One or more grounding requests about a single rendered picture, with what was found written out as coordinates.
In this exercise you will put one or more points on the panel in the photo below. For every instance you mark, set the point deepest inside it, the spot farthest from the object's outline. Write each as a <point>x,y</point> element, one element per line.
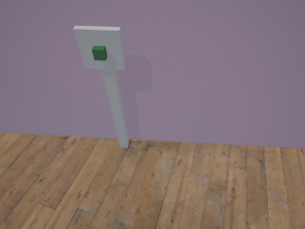
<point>111,38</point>

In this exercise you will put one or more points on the button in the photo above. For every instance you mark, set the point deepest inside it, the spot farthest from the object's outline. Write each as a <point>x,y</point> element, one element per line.
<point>99,53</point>

